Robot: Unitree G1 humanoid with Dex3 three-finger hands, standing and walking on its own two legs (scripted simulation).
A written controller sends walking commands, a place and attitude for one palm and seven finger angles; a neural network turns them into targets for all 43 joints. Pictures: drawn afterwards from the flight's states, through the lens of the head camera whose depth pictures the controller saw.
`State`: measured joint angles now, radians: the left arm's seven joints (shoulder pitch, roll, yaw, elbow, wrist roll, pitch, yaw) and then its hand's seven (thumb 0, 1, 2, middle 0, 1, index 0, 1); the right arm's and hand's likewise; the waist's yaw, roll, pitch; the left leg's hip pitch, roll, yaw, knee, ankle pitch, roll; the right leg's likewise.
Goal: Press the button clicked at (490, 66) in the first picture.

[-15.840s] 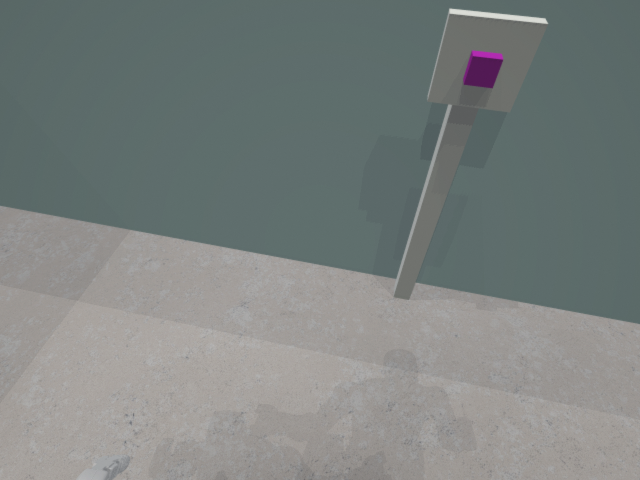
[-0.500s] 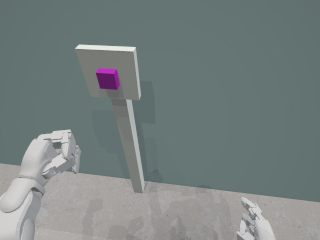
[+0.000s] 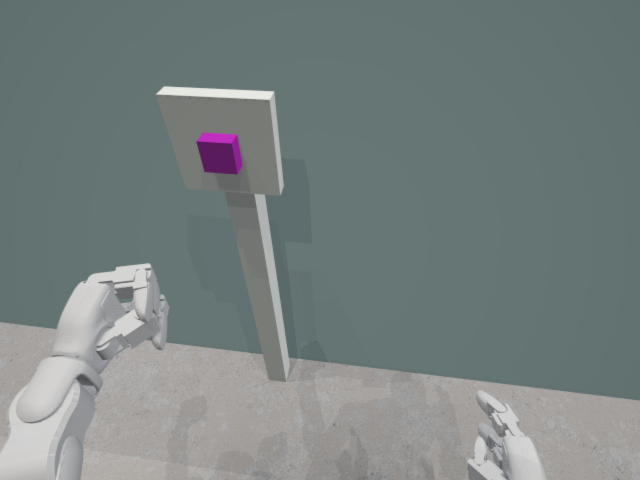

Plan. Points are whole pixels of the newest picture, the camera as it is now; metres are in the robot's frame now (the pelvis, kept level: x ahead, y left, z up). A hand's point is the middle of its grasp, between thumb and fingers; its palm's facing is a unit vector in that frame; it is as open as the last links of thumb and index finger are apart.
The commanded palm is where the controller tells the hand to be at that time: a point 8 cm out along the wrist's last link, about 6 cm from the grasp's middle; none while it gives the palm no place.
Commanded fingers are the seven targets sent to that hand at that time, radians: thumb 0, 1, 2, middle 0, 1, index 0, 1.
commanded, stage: aim a knuckle at the button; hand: left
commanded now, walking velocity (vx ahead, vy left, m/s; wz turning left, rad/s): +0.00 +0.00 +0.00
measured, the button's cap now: (221, 152) +0.56 +0.23 +0.14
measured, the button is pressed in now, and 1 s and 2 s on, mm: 0 0 0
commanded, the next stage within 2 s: none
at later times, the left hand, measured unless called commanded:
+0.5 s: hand (183, 263) +0.33 +0.21 +0.12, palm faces +0.02 -1.00 -0.03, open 3.1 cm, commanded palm +0.31 +0.26 +0.12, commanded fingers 0.00 0.90 0.90 -1.30 -1.50 -1.30 -1.50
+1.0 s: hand (218, 214) +0.44 +0.20 +0.11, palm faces -0.03 -1.00 -0.01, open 3.1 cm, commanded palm +0.42 +0.27 +0.11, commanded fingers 0.00 0.90 0.90 -1.30 -1.50 -1.30 -1.50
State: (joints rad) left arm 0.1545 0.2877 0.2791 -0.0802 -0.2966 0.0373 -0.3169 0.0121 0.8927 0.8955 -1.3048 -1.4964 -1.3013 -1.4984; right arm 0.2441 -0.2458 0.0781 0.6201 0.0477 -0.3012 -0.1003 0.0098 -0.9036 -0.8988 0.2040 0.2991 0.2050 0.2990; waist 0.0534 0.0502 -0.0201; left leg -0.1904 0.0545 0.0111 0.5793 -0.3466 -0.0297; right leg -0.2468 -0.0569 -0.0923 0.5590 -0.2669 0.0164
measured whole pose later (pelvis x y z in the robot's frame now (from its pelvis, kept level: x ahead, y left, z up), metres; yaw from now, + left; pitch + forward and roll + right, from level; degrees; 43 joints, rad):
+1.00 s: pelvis +0.00 +0.00 -0.01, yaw -2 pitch +7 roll +0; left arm -0.64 0.42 0.36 0.87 -0.18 -0.20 -0.33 0.01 0.90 0.90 -1.30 -1.50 -1.30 -1.50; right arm 0.34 -0.28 0.04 0.67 0.03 -0.13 -0.08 0.01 -0.91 -0.90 0.20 0.30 0.21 0.30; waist -0.06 0.02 -0.03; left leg -0.41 0.06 0.04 0.66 -0.37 -0.02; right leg -0.48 -0.06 -0.06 0.64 -0.28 0.02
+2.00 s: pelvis +0.00 +0.01 -0.02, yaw -3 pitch +10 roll -1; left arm -0.72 0.48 0.40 0.98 -0.15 -0.27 -0.33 0.01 0.90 0.90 -1.30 -1.50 -1.30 -1.50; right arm 0.36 -0.28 0.04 0.61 0.03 -0.02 -0.05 0.00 -0.91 -0.90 0.20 0.30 0.20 0.30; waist -0.09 0.02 -0.05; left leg -0.51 0.07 0.04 0.72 -0.40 -0.02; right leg -0.57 -0.04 -0.05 0.68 -0.28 0.02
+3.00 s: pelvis +0.00 +0.01 -0.02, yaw -3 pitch +13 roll -1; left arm -0.90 0.55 0.42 1.16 -0.12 -0.26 -0.35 0.01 0.90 0.90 -1.30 -1.50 -1.30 -1.50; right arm 0.41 -0.29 0.04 0.64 0.01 0.01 -0.05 0.00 -0.91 -0.90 0.20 0.30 0.20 0.30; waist -0.13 0.01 -0.06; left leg -0.58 0.07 0.04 0.75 -0.40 -0.02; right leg -0.64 -0.04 -0.05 0.70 -0.28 0.02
